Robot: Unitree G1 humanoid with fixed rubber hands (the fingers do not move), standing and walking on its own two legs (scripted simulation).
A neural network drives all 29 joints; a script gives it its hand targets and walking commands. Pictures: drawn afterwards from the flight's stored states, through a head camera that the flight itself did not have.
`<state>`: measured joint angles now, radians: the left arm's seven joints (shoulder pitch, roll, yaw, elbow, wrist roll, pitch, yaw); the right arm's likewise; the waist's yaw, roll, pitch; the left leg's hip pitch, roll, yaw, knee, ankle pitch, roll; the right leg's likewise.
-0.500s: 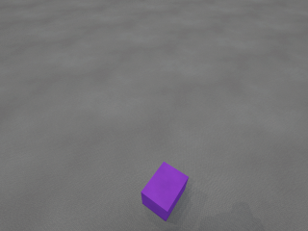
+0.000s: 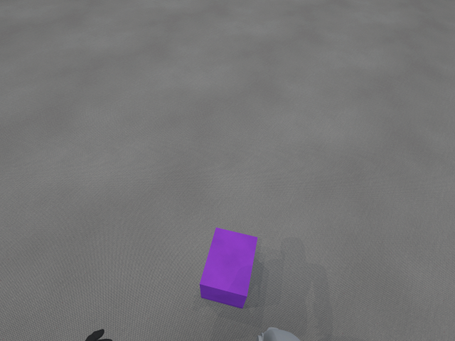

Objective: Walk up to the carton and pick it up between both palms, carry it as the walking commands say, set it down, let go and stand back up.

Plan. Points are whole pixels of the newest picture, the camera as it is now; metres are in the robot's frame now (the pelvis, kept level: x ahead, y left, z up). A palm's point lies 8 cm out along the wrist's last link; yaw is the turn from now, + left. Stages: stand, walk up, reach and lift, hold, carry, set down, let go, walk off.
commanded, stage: walk up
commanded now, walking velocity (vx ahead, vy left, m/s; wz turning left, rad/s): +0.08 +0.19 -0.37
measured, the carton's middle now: (229, 267) +0.48 -0.02 -0.68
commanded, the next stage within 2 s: none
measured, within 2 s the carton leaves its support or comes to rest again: neither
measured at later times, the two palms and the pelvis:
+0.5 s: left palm out of the picture +0.09 +0.35 -0.17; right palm out of the picture +0.12 -0.16 -0.12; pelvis +0.08 +0.10 -0.02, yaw -6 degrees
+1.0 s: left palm out of the picture +0.05 +0.29 -0.12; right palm out of the picture -0.02 -0.24 -0.14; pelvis -0.02 +0.04 +0.00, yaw -10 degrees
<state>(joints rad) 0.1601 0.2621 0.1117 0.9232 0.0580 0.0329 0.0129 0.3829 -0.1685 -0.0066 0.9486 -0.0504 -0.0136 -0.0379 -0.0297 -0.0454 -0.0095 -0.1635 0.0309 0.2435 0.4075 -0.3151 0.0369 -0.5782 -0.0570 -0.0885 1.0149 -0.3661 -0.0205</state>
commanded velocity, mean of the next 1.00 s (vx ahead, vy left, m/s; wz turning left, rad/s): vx -0.01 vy -0.03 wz -0.18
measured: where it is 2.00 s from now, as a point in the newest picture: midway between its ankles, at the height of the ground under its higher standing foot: outside the picture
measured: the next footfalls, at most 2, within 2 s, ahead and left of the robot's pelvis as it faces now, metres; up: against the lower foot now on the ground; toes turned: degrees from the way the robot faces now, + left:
right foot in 0.14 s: +0.05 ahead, -0.05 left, +0.00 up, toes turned -12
left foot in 0.46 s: +0.19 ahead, +0.23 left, +0.00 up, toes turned +5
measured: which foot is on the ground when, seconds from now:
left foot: down 0.00-0.14, up 0.16-0.44, down 0.46-0.90, up 0.92-1.00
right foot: up 0.00-0.12, down 0.14-0.44, up 0.46-0.90, down 0.92-1.00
